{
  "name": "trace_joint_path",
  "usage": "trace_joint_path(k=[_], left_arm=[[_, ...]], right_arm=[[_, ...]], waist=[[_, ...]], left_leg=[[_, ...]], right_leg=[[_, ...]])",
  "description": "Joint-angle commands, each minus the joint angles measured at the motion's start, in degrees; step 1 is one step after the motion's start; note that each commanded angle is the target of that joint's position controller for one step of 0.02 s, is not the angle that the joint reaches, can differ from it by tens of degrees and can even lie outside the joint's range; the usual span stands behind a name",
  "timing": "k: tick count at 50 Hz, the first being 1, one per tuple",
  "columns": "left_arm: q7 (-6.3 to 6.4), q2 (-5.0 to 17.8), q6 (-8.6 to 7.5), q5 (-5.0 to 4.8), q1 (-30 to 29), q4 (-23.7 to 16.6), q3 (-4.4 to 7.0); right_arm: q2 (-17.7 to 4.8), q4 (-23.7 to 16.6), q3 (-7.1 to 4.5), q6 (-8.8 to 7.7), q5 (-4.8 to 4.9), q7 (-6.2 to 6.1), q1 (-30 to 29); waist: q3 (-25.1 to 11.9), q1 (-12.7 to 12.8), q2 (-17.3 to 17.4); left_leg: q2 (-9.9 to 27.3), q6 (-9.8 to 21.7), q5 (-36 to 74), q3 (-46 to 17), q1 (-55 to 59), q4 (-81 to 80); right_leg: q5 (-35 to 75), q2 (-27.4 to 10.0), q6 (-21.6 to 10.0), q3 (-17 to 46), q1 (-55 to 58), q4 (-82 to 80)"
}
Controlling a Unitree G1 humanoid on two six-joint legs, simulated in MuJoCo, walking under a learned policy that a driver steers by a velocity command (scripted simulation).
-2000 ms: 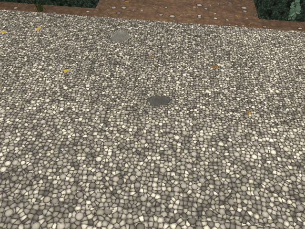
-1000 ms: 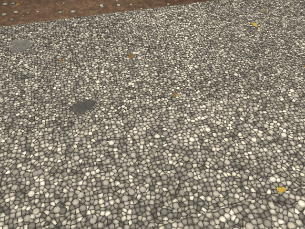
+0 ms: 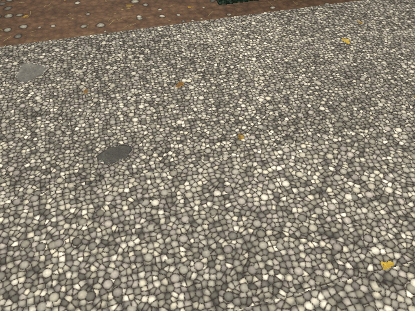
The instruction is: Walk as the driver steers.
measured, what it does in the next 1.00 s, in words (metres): walks ahead: right foot, then left foot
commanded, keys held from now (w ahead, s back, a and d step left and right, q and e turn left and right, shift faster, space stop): w+shift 0.70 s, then shift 0.14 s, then q+shift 0.16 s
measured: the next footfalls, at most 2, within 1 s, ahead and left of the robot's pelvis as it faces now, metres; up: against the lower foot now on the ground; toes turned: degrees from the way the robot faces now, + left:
right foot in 0.26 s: +0.15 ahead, -0.16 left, +0.00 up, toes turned -3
left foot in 0.70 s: +0.46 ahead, +0.04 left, +0.00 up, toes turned +3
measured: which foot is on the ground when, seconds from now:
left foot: down 0.00-0.26, up 0.28-0.68, down 0.70-1.00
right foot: up 0.00-0.24, down 0.26-0.76, up 0.78-1.00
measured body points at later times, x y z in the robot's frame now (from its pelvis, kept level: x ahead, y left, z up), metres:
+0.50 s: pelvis +0.17 -0.08 +0.01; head +0.18 -0.09 +0.46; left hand +0.13 +0.19 -0.13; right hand +0.32 -0.34 -0.11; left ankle +0.30 +0.08 -0.66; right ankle +0.11 -0.16 -0.74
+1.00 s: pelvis +0.50 -0.06 -0.03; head +0.53 -0.05 +0.42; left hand +0.67 +0.18 -0.14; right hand +0.51 -0.28 -0.17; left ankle +0.42 +0.04 -0.74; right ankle +0.64 -0.19 -0.74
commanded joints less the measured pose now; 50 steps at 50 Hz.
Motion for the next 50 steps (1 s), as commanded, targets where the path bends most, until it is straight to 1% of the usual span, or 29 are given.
trace_joint_path(k=[1,3,6,7,9,12,13,14,15,17,19,24,27,28,31,35,37,38,39,40,41,42,43,44,45,46,47,49,50], left_arm=[[0.91,-1.73,-3.20,2.47,-11.15,-6.52,-1.18],[0.52,-0.48,-3.79,3.22,-6.80,-5.01,-0.65],[-1.43,-0.26,-3.35,1.87,-6.98,-3.88,-0.74],[-2.53,2.94,-1.04,-3.42,-8.77,-4.18,0.44],[-2.92,2.10,0.46,-3.38,-8.76,-4.42,-0.10],[-1.62,2.68,1.07,-1.65,5.31,0.99,0.91],[-0.53,7.27,0.63,-0.90,16.62,4.49,2.66],[0.23,12.62,0.02,-1.21,21.28,4.65,3.29],[0.71,10.43,0.28,-1.67,16.46,4.13,2.98],[0.47,4.01,-0.32,-1.72,7.64,2.15,1.71],[0.71,1.52,-1.58,-2.06,4.01,1.31,1.04],[0.73,1.63,-3.45,-3.64,10.49,5.22,1.36],[0.43,2.52,-4.75,-3.25,10.42,6.23,1.60],[0.34,3.33,-5.21,-1.94,11.28,6.44,1.91],[0.42,1.23,-5.45,-1.72,12.00,7.21,1.55],[2.38,3.24,-4.11,0.47,11.47,8.74,2.40],[0.71,-3.86,-1.69,-0.56,19.52,9.44,0.25],[0.58,0.44,-2.40,-2.11,11.89,6.97,1.13],[0.70,2.54,-3.74,-2.27,6.55,5.35,2.12],[1.07,3.11,-4.67,-1.23,-1.16,3.26,2.04],[-0.73,-1.73,-5.05,5.29,2.37,1.15,-0.47],[-0.66,-4.16,-4.96,4.83,-2.18,0.61,-0.37],[-0.27,-4.75,-4.44,5.64,-2.62,-0.83,-0.58],[0.95,-3.52,-3.95,5.48,-4.75,-2.92,0.28],[1.71,-3.68,-3.17,4.88,-3.70,-4.04,0.09],[1.23,-5.73,-3.02,5.72,5.28,-1.65,-1.12],[1.20,-6.42,-3.43,5.35,5.91,-1.66,-2.03],[0.46,-5.03,-3.66,3.05,0.13,-3.94,-2.76],[-0.15,-4.45,-3.61,3.53,1.52,-3.63,-2.36]], right_arm=[[-1.00,-0.26,1.40,-1.73,-2.11,-2.99,11.85],[-0.08,-1.69,2.65,-1.57,-1.47,-2.93,6.52],[-5.77,-2.13,2.31,-1.10,-0.60,-3.25,3.37],[-13.13,0.17,-1.13,1.11,2.38,-0.92,6.09],[-9.50,1.52,-0.90,2.67,2.73,0.94,9.96],[-5.65,1.28,-0.57,3.05,2.44,0.79,6.78],[-1.48,-0.56,0.60,2.73,1.78,0.96,3.80],[4.00,-4.85,1.80,2.31,1.81,0.53,-1.06],[1.04,-6.24,1.25,2.31,2.31,0.01,-2.38],[-1.16,-4.43,0.78,1.75,1.83,0.19,0.92],[-0.83,-2.04,0.76,2.81,0.28,0.89,4.65],[-0.64,-6.02,1.11,4.28,0.70,1.62,-8.05],[1.10,-7.20,1.98,4.02,1.22,2.30,-12.39],[-0.58,-5.09,1.05,4.13,1.14,2.32,-9.59],[-2.17,-5.90,0.43,3.11,0.94,2.04,-11.31],[-5.12,-4.06,-1.27,1.47,0.93,1.04,-3.04],[-4.92,-0.71,-1.98,-1.49,-0.25,0.60,7.56],[-6.15,2.57,-3.29,-0.70,0.97,0.89,21.21],[-4.96,4.33,-2.32,-0.38,0.93,0.52,23.64],[-2.80,4.37,-1.76,0.00,0.21,-0.74,19.95],[6.91,-0.21,2.77,-2.16,-3.76,-2.12,12.17],[7.16,0.91,3.33,-2.63,-4.14,-1.90,6.42],[6.72,-0.76,3.75,-2.97,-2.60,-1.79,0.82],[7.04,-3.21,4.28,-3.06,-1.45,-1.29,-4.25],[3.60,-4.40,3.30,-3.18,-0.32,-0.82,-6.64],[1.40,-6.40,2.09,-3.57,-2.24,-0.61,-8.04],[3.37,-6.72,2.57,-4.51,-3.99,-0.61,-6.55],[0.44,-7.36,1.22,-4.87,-1.41,-2.51,1.37],[-0.18,-6.27,1.84,-4.41,-0.15,-2.29,5.94]], waist=[[2.25,-7.16,8.66],[3.07,-2.75,5.90],[4.43,-0.78,5.70],[3.72,-1.13,8.03],[1.88,-2.23,9.28],[1.29,5.90,4.02],[-1.89,11.87,-9.70],[-3.60,13.09,-22.37],[-1.05,10.57,-14.57],[1.97,4.04,-5.88],[0.56,0.00,-5.82],[6.45,1.61,-1.60],[6.39,1.31,-4.06],[3.98,1.25,-4.93],[5.25,0.90,-1.62],[-1.19,-2.36,-6.86],[-8.70,-1.84,11.51],[-16.86,-10.82,17.44],[-15.02,-10.69,14.71],[-7.52,-10.45,7.31],[-7.01,-6.11,-9.12],[1.79,-3.53,-1.83],[1.50,-0.60,2.81],[1.47,2.63,0.31],[0.57,4.63,2.28],[-1.40,6.43,2.75],[0.72,5.03,-2.62],[2.15,-0.83,-3.75],[3.20,0.95,-1.07]], left_leg=[[23.84,12.84,-21.25,-35.23,15.11,-22.51],[18.42,9.05,-19.72,-25.12,9.95,-24.60],[12.55,5.43,-14.06,-12.68,-1.89,-25.11],[10.17,4.69,-8.38,-10.78,1.66,-22.31],[12.40,4.98,-5.43,-10.54,0.59,-20.31],[11.88,4.47,-9.97,-7.82,-16.45,-9.19],[5.93,2.35,-5.95,-1.64,-23.97,12.59],[-2.48,1.43,-15.75,-2.71,-36.84,34.43],[-2.14,2.81,-11.20,-11.92,-44.15,41.72],[3.68,2.38,-0.11,-12.66,-41.80,39.99],[6.15,-0.68,5.29,-10.37,-33.16,35.37],[5.99,-4.06,17.43,-6.61,-34.40,20.11],[3.13,-3.77,24.44,-2.44,-20.99,10.50],[2.56,-2.79,28.45,-1.67,-18.35,18.74],[3.32,0.50,31.40,-3.08,-21.25,11.24],[4.07,4.97,24.49,-7.61,-25.11,5.64],[5.00,7.49,7.17,-14.65,7.53,-6.62],[11.42,10.54,-3.72,-25.61,34.16,-4.08],[15.05,10.21,7.58,-30.22,38.57,-5.27],[14.52,7.52,4.87,-28.36,32.56,-10.97],[17.37,10.57,-8.10,-34.86,27.69,-6.33],[16.64,10.36,-3.48,-31.13,12.67,-10.08],[13.56,8.95,-2.68,-26.80,1.94,-12.58],[8.72,6.83,-2.66,-20.94,-9.76,-15.52],[4.27,6.57,-0.72,-13.96,-18.78,-15.08],[1.89,5.54,5.33,-9.81,-25.19,-11.39],[2.71,3.34,1.63,-11.96,-25.83,-3.82],[-4.93,0.68,-13.60,-6.38,-28.01,7.44],[-6.62,0.93,-18.04,-8.54,-34.52,6.85]], right_leg=[[-4.93,-1.13,-3.58,4.79,-28.13,22.26],[-1.52,-1.06,-4.80,1.68,-24.61,21.93],[1.49,0.02,-1.77,-3.95,-9.44,7.81],[11.75,-0.08,-1.29,-6.41,-11.94,2.44],[13.64,0.99,-0.63,-7.73,-6.87,-3.17],[9.16,2.09,-2.47,-7.55,13.62,-5.10],[-5.36,-5.91,-4.76,5.33,21.97,-13.62],[-27.74,-18.16,-7.84,31.08,24.12,-26.94],[-32.80,-20.97,-11.60,40.14,19.40,-29.61],[-18.81,-15.86,-9.39,26.42,13.20,-26.31],[-10.23,-11.09,-8.27,17.73,7.02,-29.14],[4.30,-8.50,-10.22,9.20,3.94,-34.71],[15.57,-5.71,-9.66,1.42,-1.72,-37.12],[23.74,-8.45,-10.48,1.19,0.73,-35.47],[30.72,-6.90,-9.73,-2.87,8.55,-30.62],[49.93,-10.86,-7.96,-1.65,32.00,-9.28],[47.93,-4.23,-3.80,-5.07,6.11,25.86],[17.89,1.64,-3.41,-4.96,-20.35,45.49],[-6.22,2.77,-3.62,0.30,-34.92,51.50],[-8.23,0.19,-3.42,0.54,-42.87,47.02],[0.76,1.47,-4.88,6.32,-40.73,41.54],[7.32,-2.66,-5.46,7.68,-37.54,36.01],[9.25,-4.60,-5.26,6.37,-30.34,30.19],[8.29,-3.56,-5.27,3.93,-19.68,19.13],[10.25,0.13,-2.83,-2.17,-7.85,11.65],[24.41,0.38,-0.60,-3.66,2.42,17.99],[41.39,-3.85,1.47,3.89,-1.75,12.36],[55.88,0.01,3.08,-3.00,-0.22,-6.75],[53.84,1.93,3.70,-6.81,9.38,-6.84]])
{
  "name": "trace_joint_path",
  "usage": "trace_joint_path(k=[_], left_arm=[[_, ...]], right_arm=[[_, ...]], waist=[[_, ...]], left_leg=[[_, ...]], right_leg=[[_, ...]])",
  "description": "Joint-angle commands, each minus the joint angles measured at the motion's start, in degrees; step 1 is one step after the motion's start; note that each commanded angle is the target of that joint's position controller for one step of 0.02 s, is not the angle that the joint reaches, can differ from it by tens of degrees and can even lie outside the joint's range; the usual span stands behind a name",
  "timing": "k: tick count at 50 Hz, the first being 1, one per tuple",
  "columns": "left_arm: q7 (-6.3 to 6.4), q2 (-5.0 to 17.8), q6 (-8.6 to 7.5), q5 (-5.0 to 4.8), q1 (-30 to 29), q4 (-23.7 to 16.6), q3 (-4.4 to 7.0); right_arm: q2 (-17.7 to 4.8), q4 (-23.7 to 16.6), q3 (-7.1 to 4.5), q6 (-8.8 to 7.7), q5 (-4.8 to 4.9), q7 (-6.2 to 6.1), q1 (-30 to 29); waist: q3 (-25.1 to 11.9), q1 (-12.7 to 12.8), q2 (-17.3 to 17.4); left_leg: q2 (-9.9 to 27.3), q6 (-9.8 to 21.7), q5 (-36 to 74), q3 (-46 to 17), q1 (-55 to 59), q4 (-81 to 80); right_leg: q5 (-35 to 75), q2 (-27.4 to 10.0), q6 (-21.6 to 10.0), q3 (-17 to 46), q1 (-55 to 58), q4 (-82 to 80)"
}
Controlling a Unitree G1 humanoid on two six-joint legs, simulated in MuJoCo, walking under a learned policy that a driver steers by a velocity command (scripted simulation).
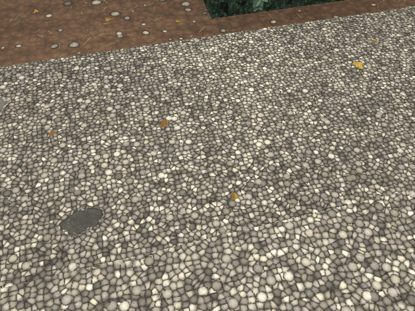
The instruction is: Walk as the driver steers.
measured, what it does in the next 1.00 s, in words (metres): goes down, turning left: right foot 0.16 m lower, then left foot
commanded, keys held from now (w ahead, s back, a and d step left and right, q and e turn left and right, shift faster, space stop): q+shift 0.54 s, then shift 0.24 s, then w+shift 0.22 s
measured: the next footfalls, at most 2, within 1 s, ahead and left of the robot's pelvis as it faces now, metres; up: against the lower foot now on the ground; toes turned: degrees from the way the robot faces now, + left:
right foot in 0.10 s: +0.21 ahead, -0.12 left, -0.16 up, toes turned +1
left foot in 0.52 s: +0.32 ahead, +0.15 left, -0.16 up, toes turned +29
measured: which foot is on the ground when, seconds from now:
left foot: down 0.00-0.12, up 0.14-0.50, down 0.52-1.00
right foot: up 0.00-0.08, down 0.10-0.52, up 0.54-1.00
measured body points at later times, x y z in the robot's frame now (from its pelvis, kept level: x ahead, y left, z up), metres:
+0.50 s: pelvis +0.25 +0.01 -0.14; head +0.27 +0.03 +0.31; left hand +0.21 +0.33 -0.24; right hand +0.50 -0.14 -0.25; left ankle +0.29 +0.13 -0.86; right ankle +0.18 -0.12 -0.87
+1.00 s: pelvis +0.38 +0.04 -0.13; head +0.40 +0.07 +0.32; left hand +0.31 +0.32 -0.25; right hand +0.60 -0.13 -0.24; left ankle +0.29 +0.13 -0.87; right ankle +0.47 -0.05 -0.86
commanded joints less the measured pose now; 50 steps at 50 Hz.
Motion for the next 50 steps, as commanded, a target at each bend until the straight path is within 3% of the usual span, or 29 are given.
trace_joint_path(k=[1,4,5,6,7,8,9,10,12,13,14,15,16,18,21,24,26,27,28,29,30,31,32,34,36,39,41,45,50], left_arm=[[-1.01,2.60,0.73,-0.31,12.50,1.77,-0.38],[-0.10,8.01,1.34,0.81,22.14,6.28,0.86],[-0.48,9.25,0.54,-0.43,31.62,9.36,2.12],[-0.58,7.82,0.17,-0.53,36.61,9.25,2.71],[-1.18,9.06,-0.43,-2.78,19.56,0.49,1.63],[-0.86,9.65,-0.29,-1.78,16.15,-2.59,2.68],[0.01,12.16,0.18,-2.71,15.09,-2.05,4.39],[-0.05,13.04,0.74,-2.58,11.09,-3.02,4.97],[1.91,6.43,-0.51,-3.04,3.56,-6.59,3.02],[2.99,8.14,-0.67,-4.01,5.94,-5.52,3.61],[4.21,7.69,-1.06,-4.45,12.06,-2.71,4.13],[4.76,7.21,-1.47,-4.77,15.88,-1.43,4.27],[4.85,10.05,-1.81,-4.16,15.72,-1.93,5.62],[3.95,14.41,-2.04,-2.45,11.45,-3.92,7.91],[4.06,13.56,-1.76,-1.43,7.43,-6.00,8.91],[4.81,14.11,-1.78,-2.02,6.76,-7.66,9.62],[3.71,13.51,-1.19,-3.71,7.91,-8.20,9.20],[2.58,9.10,-1.14,-3.36,10.03,-10.66,7.71],[1.13,4.27,-1.63,-2.71,7.31,-14.63,5.95],[-0.29,3.00,-1.20,-5.53,-3.64,-17.18,4.77],[-0.21,5.31,-0.87,-5.44,-3.31,-16.41,5.28],[0.42,11.31,-0.21,-4.42,2.55,-14.04,7.35],[0.71,11.43,0.35,-3.63,5.55,-13.55,7.40],[0.45,9.23,1.85,-3.38,9.30,-12.33,6.54],[-1.03,7.75,3.37,-4.72,12.31,-10.33,5.68],[-1.47,7.92,4.59,-5.23,10.98,-9.23,5.09],[-1.31,6.85,4.82,-3.15,8.60,-8.29,3.80],[-1.01,5.69,1.62,-3.77,3.21,-8.99,2.48],[-2.00,5.29,-2.93,-5.05,7.84,-7.41,1.73]], right_arm=[[-10.14,-6.47,-2.16,-1.59,1.60,-0.25,-5.23],[-8.82,-5.76,-0.89,0.99,4.81,0.74,-2.05],[-10.49,-5.52,-0.76,2.52,4.73,1.51,-2.10],[-7.97,-5.18,0.19,2.93,2.48,2.76,-0.60],[0.89,-2.88,0.46,2.35,2.54,2.75,19.29],[-4.64,-3.69,-0.37,2.20,2.50,3.01,12.17],[-7.88,-9.33,-1.16,2.00,2.24,3.19,-0.39],[-9.92,-11.41,-2.50,1.66,2.24,2.87,-3.41],[-8.98,-8.88,-2.45,1.37,1.06,3.66,-5.69],[-5.57,-8.60,-2.19,2.24,-0.51,4.55,-5.65],[-2.67,-8.31,-1.03,3.82,-0.89,5.74,-7.69],[-1.18,-8.33,-0.28,4.81,0.07,6.74,-9.07],[-2.02,-7.75,-0.32,5.20,1.61,7.59,-7.76],[-5.87,-7.83,-1.37,5.60,2.60,8.70,-8.13],[-9.67,-9.28,-3.20,7.05,2.82,8.30,-9.44],[-12.39,-10.82,-4.89,6.95,3.45,7.54,-10.59],[-15.43,-9.60,-6.65,5.35,4.18,5.45,-5.10],[-21.17,-8.85,-8.63,4.50,2.73,2.55,3.19],[-23.74,-7.57,-8.75,4.31,-0.61,1.39,9.29],[-21.87,-4.56,-9.08,1.95,-2.41,0.94,11.66],[-20.28,-5.02,-9.57,0.61,-0.42,0.70,5.76],[-17.48,-6.79,-8.82,0.75,2.66,0.85,-1.31],[-15.76,-8.27,-7.70,1.08,4.64,1.01,-6.20],[-15.77,-10.71,-6.82,2.00,3.62,1.72,-10.89],[-18.45,-12.24,-7.43,1.72,2.51,2.49,-12.78],[-18.69,-12.99,-7.39,0.91,2.94,3.11,-10.05],[-17.47,-10.49,-6.95,0.98,2.78,3.33,-1.26],[-17.02,-11.88,-5.58,1.52,2.61,2.61,-1.01],[-16.44,-10.64,-4.23,3.18,1.38,3.54,-6.97]], waist=[[4.27,7.24,3.47],[6.84,10.36,-0.40],[1.78,13.61,-3.68],[-7.51,14.61,-7.71],[-29.35,-0.56,-11.78],[-24.74,6.19,-7.07],[-20.04,9.24,-6.47],[-14.08,7.46,-2.17],[-3.80,4.31,5.30],[-3.78,3.09,-0.81],[-4.98,5.04,-1.58],[-5.56,6.29,0.30],[-5.60,6.18,2.01],[-5.22,5.63,1.78],[-4.73,4.79,1.89],[-4.81,4.60,1.43],[-7.11,1.69,5.35],[-16.98,0.47,15.00],[-28.92,0.43,11.63],[-14.58,-3.74,4.01],[-7.17,-1.56,5.80],[-7.59,2.82,7.58],[-6.53,6.06,9.76],[-6.99,9.98,8.07],[-7.71,10.26,7.12],[-7.68,7.13,8.27],[-4.25,1.45,10.47],[-2.77,-1.80,11.77],[-2.52,3.23,9.54]], left_leg=[[0.51,3.77,-11.16,-7.41,-35.00,-3.28],[2.07,1.79,-13.49,-17.11,-17.54,10.76],[-0.90,-1.20,-4.09,-15.48,-14.88,26.33],[-3.95,-4.28,-3.16,-11.31,-20.69,46.58],[-1.28,-4.81,-2.34,-12.00,-25.60,49.71],[-0.95,-7.15,-8.53,-8.89,-36.21,58.44],[2.75,-7.03,-7.08,-7.39,-44.98,59.17],[7.70,-7.44,-2.23,-10.21,-45.34,56.23],[14.23,-7.14,11.81,-5.85,-28.01,30.39],[13.61,-7.07,16.39,0.22,-22.07,21.68],[14.63,-6.56,19.29,1.66,-22.31,13.10],[14.46,-6.07,19.27,2.19,-20.44,9.72],[13.98,-6.03,18.58,1.85,-19.12,5.76],[13.37,-4.85,19.85,0.68,-19.17,0.15],[12.04,-2.60,18.38,0.12,-17.87,-0.50],[7.79,-1.13,16.57,3.14,-11.61,-2.42],[3.48,3.29,33.15,3.38,1.51,-10.86],[12.72,15.36,63.31,-14.13,22.43,-10.46],[24.38,26.77,66.91,-36.25,38.17,-15.77],[25.07,21.49,61.93,-34.73,30.98,-17.81],[23.71,19.95,58.32,-27.64,22.05,-19.18],[21.54,19.43,53.15,-23.40,14.80,-21.26],[19.03,18.31,48.76,-20.80,5.86,-24.71],[16.56,15.69,45.09,-17.01,-5.61,-28.61],[14.81,14.07,45.45,-12.24,-10.20,-29.55],[15.18,12.65,40.46,-12.27,-6.08,-27.49],[18.23,13.12,9.27,-18.98,1.43,-29.60],[20.64,12.08,-7.33,-27.04,8.24,-28.24],[15.96,10.89,-5.67,-22.01,-2.44,-20.03]], right_leg=[[14.06,2.48,2.30,-7.12,32.58,-9.57],[18.89,-4.41,-1.93,-2.78,30.05,-33.74],[27.86,-6.89,-7.96,-3.77,40.17,-38.88],[34.19,-12.69,-15.10,0.17,54.12,-25.88],[66.92,-25.34,-25.24,5.50,68.63,-2.17],[68.73,-25.61,-25.85,7.36,68.15,-0.01],[47.44,-22.83,-21.10,6.17,61.68,-4.10],[31.18,-25.03,-21.52,8.39,47.92,-8.10],[23.25,-19.15,-19.46,-3.04,17.62,-22.55],[24.58,-13.14,-19.01,-9.10,15.64,-22.99],[24.39,-11.76,-17.08,-11.08,20.34,-22.31],[27.18,-12.89,-16.49,-10.81,22.45,-23.51],[28.65,-14.09,-16.11,-11.57,24.98,-23.56],[26.66,-16.09,-16.05,-13.78,30.02,-23.39],[21.39,-17.20,-14.47,-17.71,34.63,-22.03],[24.13,-14.85,-10.34,-22.64,35.51,-16.63],[23.06,-10.60,-4.47,-24.13,30.28,-5.31],[-5.01,-3.99,3.47,-23.78,15.53,12.20],[-59.27,5.19,7.18,-13.45,1.17,23.98],[-60.52,5.28,4.66,-1.09,-9.56,26.16],[-58.56,2.45,3.31,0.32,-12.42,27.68],[-55.17,-0.23,2.47,0.48,-7.28,28.46],[-51.24,-1.18,1.66,0.79,-1.90,25.32],[-40.96,0.13,1.74,-0.84,8.50,22.74],[-34.22,1.03,3.19,-3.67,13.97,18.51],[-31.48,0.16,5.16,-3.39,13.89,11.09],[-31.94,-0.68,4.19,-3.27,5.89,5.25],[-33.05,1.65,0.86,-4.57,1.21,-3.91],[-26.73,4.69,-3.56,-7.60,19.01,-11.69]])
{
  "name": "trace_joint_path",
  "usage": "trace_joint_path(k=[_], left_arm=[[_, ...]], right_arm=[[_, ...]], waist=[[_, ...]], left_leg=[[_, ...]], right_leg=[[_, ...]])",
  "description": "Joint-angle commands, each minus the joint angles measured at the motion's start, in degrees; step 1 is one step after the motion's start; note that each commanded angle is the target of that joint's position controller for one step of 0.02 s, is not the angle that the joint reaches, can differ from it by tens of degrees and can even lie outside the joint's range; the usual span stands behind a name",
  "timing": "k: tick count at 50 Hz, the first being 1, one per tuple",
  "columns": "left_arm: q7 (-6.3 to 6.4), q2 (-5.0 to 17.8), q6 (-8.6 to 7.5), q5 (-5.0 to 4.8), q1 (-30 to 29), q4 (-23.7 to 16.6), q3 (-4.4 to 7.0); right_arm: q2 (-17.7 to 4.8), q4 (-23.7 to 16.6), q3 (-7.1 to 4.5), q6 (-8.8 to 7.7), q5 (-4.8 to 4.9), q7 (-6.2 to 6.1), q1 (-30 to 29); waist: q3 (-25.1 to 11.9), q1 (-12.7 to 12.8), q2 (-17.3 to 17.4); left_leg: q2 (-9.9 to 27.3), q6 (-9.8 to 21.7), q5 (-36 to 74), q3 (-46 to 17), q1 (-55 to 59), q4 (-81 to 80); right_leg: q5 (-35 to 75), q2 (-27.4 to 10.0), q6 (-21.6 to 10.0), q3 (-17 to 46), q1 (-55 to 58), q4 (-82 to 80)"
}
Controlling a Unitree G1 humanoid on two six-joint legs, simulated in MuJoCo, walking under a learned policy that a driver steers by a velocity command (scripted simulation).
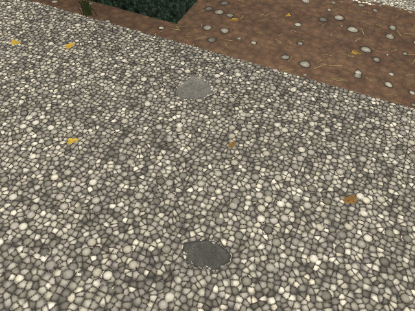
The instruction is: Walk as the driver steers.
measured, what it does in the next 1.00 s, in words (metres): goes down, turning right: right foot, then left foot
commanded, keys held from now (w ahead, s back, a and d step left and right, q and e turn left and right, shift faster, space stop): w+shift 0.56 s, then w+e+shift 0.44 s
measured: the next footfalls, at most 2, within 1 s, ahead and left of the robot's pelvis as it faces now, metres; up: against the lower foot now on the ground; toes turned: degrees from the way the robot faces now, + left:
right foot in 0.02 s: +0.05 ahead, -0.13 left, +0.00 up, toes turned -2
left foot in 0.46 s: +0.40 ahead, +0.07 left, +0.00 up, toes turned +4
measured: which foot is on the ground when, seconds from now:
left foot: down 0.00-0.02, up 0.04-0.44, down 0.46-0.88, up 0.90-1.00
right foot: up 0.00-0.00, down 0.02-0.46, up 0.48-0.88, down 0.90-1.00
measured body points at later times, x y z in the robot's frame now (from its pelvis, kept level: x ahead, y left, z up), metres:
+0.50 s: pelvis +0.30 -0.01 -0.04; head +0.32 -0.01 +0.41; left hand +0.24 +0.26 -0.17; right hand +0.48 -0.27 -0.13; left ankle +0.36 +0.07 -0.74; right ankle +0.06 -0.13 -0.66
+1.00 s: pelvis +0.74 -0.04 -0.19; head +0.78 -0.04 +0.26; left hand +0.86 +0.21 -0.33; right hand +0.69 -0.29 -0.33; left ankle +0.63 +0.12 -0.71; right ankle +0.74 -0.07 -0.91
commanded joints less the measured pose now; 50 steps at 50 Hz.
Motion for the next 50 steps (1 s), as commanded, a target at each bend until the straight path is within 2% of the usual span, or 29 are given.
trace_joint_path(k=[1,2,3,4,5,8,12,15,17,19,21,23,24,25,26,27,30,32,33,36,41,42,44,45,46,47,48,49,50], left_arm=[[-0.18,7.60,-0.31,-2.57,5.43,-3.95,2.76],[0.19,13.87,0.98,-1.91,16.54,-1.60,4.09],[0.64,20.07,2.34,-2.27,18.97,0.54,6.32],[0.92,14.33,2.69,-2.58,16.77,0.43,5.09],[0.66,10.01,2.46,-2.53,15.14,0.58,3.95],[0.57,3.97,0.99,-2.60,10.84,1.79,2.30],[0.91,4.01,-0.02,-4.01,13.77,4.67,2.60],[1.54,5.16,-0.65,-3.28,14.89,6.81,2.54],[1.77,7.13,-1.04,-2.56,15.27,7.94,3.15],[1.85,6.79,-1.13,-2.17,12.47,7.01,2.93],[2.32,8.89,-0.55,-2.02,8.17,6.61,3.12],[2.66,10.69,0.16,-1.43,0.24,5.89,4.05],[2.57,0.63,-0.52,-1.00,7.01,5.21,2.52],[2.52,0.09,-1.63,-3.38,9.04,2.46,1.49],[2.60,4.85,-1.36,-2.51,4.51,2.81,2.62],[2.00,6.38,-0.45,-2.33,2.41,2.99,3.16],[0.55,2.22,4.76,0.47,1.31,2.92,2.92],[-1.31,0.59,4.43,-0.93,-6.35,-0.33,3.10],[-2.43,-0.84,4.10,-0.48,-6.46,-0.13,2.61],[-4.23,-1.30,3.65,-2.45,-4.87,3.80,2.12],[-1.84,0.51,2.71,1.15,-21.54,2.31,1.95],[-1.09,0.76,2.59,2.18,-18.75,3.22,1.99],[-0.51,3.84,2.97,1.93,-0.25,9.27,3.63],[-0.74,6.90,3.06,1.21,15.44,13.92,5.45],[-1.14,10.60,3.49,-1.03,22.82,16.38,6.75],[-1.10,14.02,2.71,-1.37,24.81,17.40,6.91],[-0.67,10.57,2.34,-1.94,23.42,16.03,6.06],[2.06,12.23,2.71,-1.20,14.07,13.78,7.05],[3.23,8.58,2.86,-1.15,6.94,12.23,5.87]], right_arm=[[-12.92,-2.15,-4.13,2.02,3.45,-1.58,-3.52],[-5.47,-4.55,-2.22,2.25,3.27,-1.95,-7.56],[-2.90,-7.70,-1.30,2.05,2.47,-2.05,-10.29],[-4.78,-7.74,-1.68,2.43,0.79,-2.67,-14.02],[-5.17,-6.48,-1.98,2.35,0.51,-2.42,-13.17],[-4.87,-4.34,-1.97,3.05,0.55,-0.80,-10.65],[-3.62,-7.00,-1.12,3.57,0.94,-1.00,-19.57],[-2.41,-7.86,-0.27,3.06,1.04,-0.17,-25.53],[-4.60,-6.10,-1.23,3.37,0.40,-0.04,-21.34],[-6.56,-4.65,-2.05,3.10,0.28,-0.40,-19.13],[-6.63,-0.38,-2.85,3.17,0.43,-1.52,-6.39],[-12.26,7.22,-5.94,2.99,-0.03,-3.01,20.86],[-13.26,6.91,-5.75,2.17,-0.35,-2.51,15.37],[-11.92,4.85,-4.87,1.49,0.64,-1.84,9.53],[-9.64,4.33,-4.79,0.89,1.23,-2.08,5.10],[-7.57,4.12,-4.18,0.44,0.79,-2.16,1.62],[-7.50,7.24,-4.03,-1.85,-0.66,-2.76,-0.14],[-5.61,9.15,-3.55,-4.34,0.82,-3.27,-2.55],[-5.47,10.38,-3.57,-4.98,1.46,-3.44,-2.57],[-3.48,10.99,-2.82,-5.45,1.83,-4.14,-0.80],[-5.13,14.49,-2.16,-2.50,-1.20,-5.87,12.92],[-5.68,15.22,-2.10,-1.95,-0.81,-6.25,13.57],[-5.54,15.66,-1.87,-0.41,0.56,-6.93,13.47],[-6.35,14.67,-2.40,0.15,0.82,-6.98,6.72],[-3.03,11.11,-2.26,-0.80,-0.32,-5.70,-2.25],[-0.90,3.40,-0.73,-2.30,0.60,-6.08,-5.42],[-3.51,1.64,-0.52,-3.11,0.04,-5.87,-7.33],[-4.68,-0.57,-0.37,-3.89,0.42,-5.00,-8.04],[-7.48,0.81,-1.38,-2.65,-0.31,-4.40,-10.84]], waist=[[-7.90,6.36,12.84],[-7.92,11.66,-3.01],[-0.79,12.11,-13.18],[6.83,10.93,-3.59],[7.14,9.29,-1.38],[5.92,5.72,-7.49],[6.28,6.31,-6.41],[7.12,6.98,-6.71],[5.13,4.48,-8.72],[2.68,2.75,-4.58],[-3.54,-4.18,-5.54],[-9.89,-18.78,-0.92],[-11.97,-8.23,16.42],[-12.05,-3.78,17.40],[-4.19,-2.04,6.17],[1.62,0.34,0.89],[8.18,4.13,0.82],[10.79,6.72,-0.78],[7.77,7.36,0.63],[4.01,6.96,1.22],[14.24,-2.76,-2.28],[12.05,-1.83,-2.71],[2.92,5.46,1.63],[-1.46,15.77,-0.67],[-0.66,18.60,-10.27],[-7.36,14.83,-11.52],[-11.54,14.59,-1.52],[-10.24,9.94,-5.55],[-1.00,6.11,3.15]], left_leg=[[5.28,5.61,-14.44,-6.02,-9.42,1.13],[0.59,2.87,-11.74,1.86,-20.65,22.51],[-2.89,2.60,-12.72,4.72,-41.77,33.06],[1.70,2.70,-7.08,0.25,-47.96,38.05],[3.33,2.52,-1.58,-0.18,-46.71,37.80],[6.48,0.25,7.91,3.33,-36.66,31.95],[5.83,-1.36,16.04,8.07,-33.97,20.94],[4.04,-0.73,20.53,12.10,-26.11,12.18],[5.49,1.21,24.50,8.99,-23.88,16.56],[2.31,3.33,21.40,12.96,-18.06,17.63],[-2.11,5.46,11.49,15.29,1.44,20.46],[1.03,9.93,-1.02,9.38,28.27,12.20],[12.65,11.02,-11.34,-6.79,34.50,9.29],[20.88,15.63,-7.50,-31.04,30.76,-5.79],[21.34,16.27,-10.95,-29.28,20.79,-10.57],[19.39,15.05,-12.25,-24.56,8.97,-10.15],[16.76,13.49,-13.22,-13.00,-8.85,-9.22],[10.71,7.60,-13.81,-0.83,-19.44,-9.66],[8.69,5.64,-13.14,4.26,-22.08,-8.10],[7.75,2.30,-11.88,11.94,-21.99,-3.07],[10.98,2.28,6.76,13.98,7.07,8.49],[9.88,1.80,19.99,16.25,10.89,15.62],[11.58,1.28,45.00,16.01,6.67,40.53],[7.76,-0.36,38.78,17.84,-5.03,69.52],[-0.94,-0.37,-15.78,18.34,-30.42,89.50],[2.91,-0.30,-17.40,8.89,-49.67,85.00],[5.57,0.30,-10.76,4.81,-53.73,74.52],[6.45,-2.32,-5.78,-0.11,-56.05,62.59],[8.65,-4.86,-5.10,1.42,-50.25,54.32]], right_leg=[[-5.91,-3.72,-3.42,5.54,15.43,-4.55],[-18.13,-15.44,-5.48,22.11,25.98,-12.62],[-34.59,-24.12,-11.15,45.12,28.71,-21.11],[-32.00,-24.35,-11.79,44.14,25.86,-21.15],[-25.84,-20.32,-9.91,36.36,24.45,-18.98],[-10.60,-11.29,-6.92,20.21,16.68,-22.36],[5.62,-8.03,-8.35,12.00,15.09,-24.95],[14.77,-8.16,-8.88,8.75,12.88,-28.02],[24.42,-11.32,-9.21,6.30,18.00,-25.51],[39.36,-10.81,-8.86,2.45,19.28,-20.86],[65.03,-10.50,-7.52,-1.43,13.81,-3.80],[49.38,-4.89,-6.39,-1.51,-5.40,39.30],[-13.83,3.14,-5.94,3.82,-21.57,62.81],[-12.87,5.03,-5.99,8.85,-32.50,63.17],[-7.59,-0.60,-5.99,10.11,-32.13,55.46],[-5.17,-3.15,-5.40,10.90,-27.08,47.19],[-2.60,-5.68,-3.32,9.85,-19.05,37.67],[19.83,-3.93,-3.98,7.68,-13.39,18.94],[33.54,-2.70,-4.20,4.76,-5.64,13.88],[53.46,-1.24,-5.41,1.75,4.55,12.27],[37.53,-0.40,-6.33,-4.18,-15.73,-2.11],[35.32,0.87,-7.02,-5.91,-12.64,-5.81],[28.60,2.00,-10.06,-6.29,6.59,-5.17],[28.81,-0.60,-16.03,-0.41,21.45,-7.77],[39.40,-4.62,-18.51,4.50,37.89,-0.36],[51.75,-12.41,-20.07,16.11,54.34,9.37],[35.02,-13.31,-20.34,22.43,56.78,4.90],[7.56,-20.19,-24.85,39.98,48.55,-8.10],[0.63,-17.26,-22.96,38.13,32.87,-14.45]])
Keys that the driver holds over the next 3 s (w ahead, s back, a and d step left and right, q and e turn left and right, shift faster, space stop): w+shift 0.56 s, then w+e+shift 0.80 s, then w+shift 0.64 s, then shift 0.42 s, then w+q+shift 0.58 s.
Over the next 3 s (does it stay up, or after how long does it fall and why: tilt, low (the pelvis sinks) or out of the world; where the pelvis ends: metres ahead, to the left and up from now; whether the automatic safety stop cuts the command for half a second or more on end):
stays up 2.03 -0.90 -0.19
